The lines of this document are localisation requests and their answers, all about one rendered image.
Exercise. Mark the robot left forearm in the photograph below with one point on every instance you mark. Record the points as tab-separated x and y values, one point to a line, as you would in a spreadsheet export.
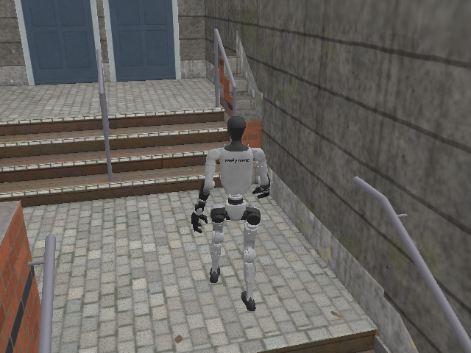
202	199

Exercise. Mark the robot right forearm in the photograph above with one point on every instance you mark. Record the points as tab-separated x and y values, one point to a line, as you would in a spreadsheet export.
265	188

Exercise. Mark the left robot upper arm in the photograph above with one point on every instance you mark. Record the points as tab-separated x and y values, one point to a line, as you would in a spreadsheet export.
210	167

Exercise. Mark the right robot upper arm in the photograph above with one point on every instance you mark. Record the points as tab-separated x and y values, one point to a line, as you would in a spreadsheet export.
260	157

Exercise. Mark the robot left hand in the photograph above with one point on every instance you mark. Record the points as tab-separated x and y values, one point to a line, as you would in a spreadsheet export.
195	219

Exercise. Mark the robot right hand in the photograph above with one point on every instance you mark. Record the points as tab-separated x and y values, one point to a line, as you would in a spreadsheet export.
258	190

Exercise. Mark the right robot thigh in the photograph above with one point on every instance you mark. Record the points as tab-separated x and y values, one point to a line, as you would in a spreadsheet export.
253	217

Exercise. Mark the humanoid robot torso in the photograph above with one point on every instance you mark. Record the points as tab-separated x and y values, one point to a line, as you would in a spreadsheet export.
236	177

